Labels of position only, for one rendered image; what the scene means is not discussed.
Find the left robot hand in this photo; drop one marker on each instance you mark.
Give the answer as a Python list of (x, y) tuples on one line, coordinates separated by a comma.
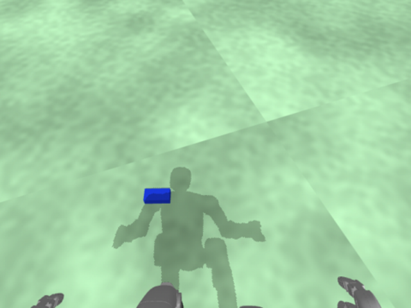
[(49, 301)]

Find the small box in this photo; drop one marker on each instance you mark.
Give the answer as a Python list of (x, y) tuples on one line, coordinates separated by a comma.
[(157, 195)]

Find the right robot hand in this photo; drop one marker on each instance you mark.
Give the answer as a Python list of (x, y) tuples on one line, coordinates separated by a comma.
[(362, 298)]

